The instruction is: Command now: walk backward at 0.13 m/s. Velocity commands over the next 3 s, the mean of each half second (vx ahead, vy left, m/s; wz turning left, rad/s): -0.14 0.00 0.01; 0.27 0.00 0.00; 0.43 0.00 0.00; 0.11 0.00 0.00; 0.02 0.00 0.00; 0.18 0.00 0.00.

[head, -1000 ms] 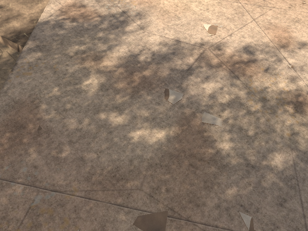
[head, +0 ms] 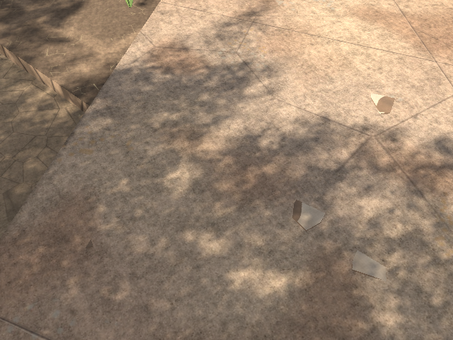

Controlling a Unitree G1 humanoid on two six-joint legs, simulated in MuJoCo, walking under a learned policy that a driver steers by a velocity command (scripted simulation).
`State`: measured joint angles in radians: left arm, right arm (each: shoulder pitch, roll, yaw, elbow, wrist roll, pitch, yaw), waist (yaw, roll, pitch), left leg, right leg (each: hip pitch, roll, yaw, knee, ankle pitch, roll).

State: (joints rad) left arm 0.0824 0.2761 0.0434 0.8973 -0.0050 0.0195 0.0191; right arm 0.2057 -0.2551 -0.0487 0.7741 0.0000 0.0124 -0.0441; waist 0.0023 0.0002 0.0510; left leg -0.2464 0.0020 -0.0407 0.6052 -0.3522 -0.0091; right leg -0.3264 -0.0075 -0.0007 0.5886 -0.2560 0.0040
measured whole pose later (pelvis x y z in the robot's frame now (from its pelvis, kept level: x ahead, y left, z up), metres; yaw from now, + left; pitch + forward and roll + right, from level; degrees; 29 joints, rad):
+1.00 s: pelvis -0.01 -0.02 +0.01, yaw +0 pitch +3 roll +0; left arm 0.03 0.26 0.06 0.91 -0.03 -0.08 -0.02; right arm 0.46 -0.27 -0.07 1.01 0.03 -0.06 -0.02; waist -0.09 0.00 -0.01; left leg 0.05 0.03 0.00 0.25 -0.35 -0.01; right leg -0.41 -0.03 -0.05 0.50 -0.16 -0.04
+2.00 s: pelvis +0.38 -0.05 +0.01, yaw -1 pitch -1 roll +1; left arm 0.21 0.23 0.04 0.98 0.01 -0.01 0.03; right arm 0.14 -0.23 -0.02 0.98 -0.02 -0.02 -0.02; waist -0.01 0.02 0.01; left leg -0.26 -0.01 0.05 0.47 -0.19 0.02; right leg -0.26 -0.04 0.01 0.53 -0.26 0.02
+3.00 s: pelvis +0.48 -0.03 +0.01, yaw +0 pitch +0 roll +0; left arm 0.29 0.25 0.06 1.05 -0.04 -0.07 0.01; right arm 0.32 -0.22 -0.05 1.12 0.01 -0.11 0.01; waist -0.02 -0.03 -0.01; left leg -0.19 -0.01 0.07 0.53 -0.35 0.05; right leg -0.35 -0.01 0.03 1.03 -0.44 -0.05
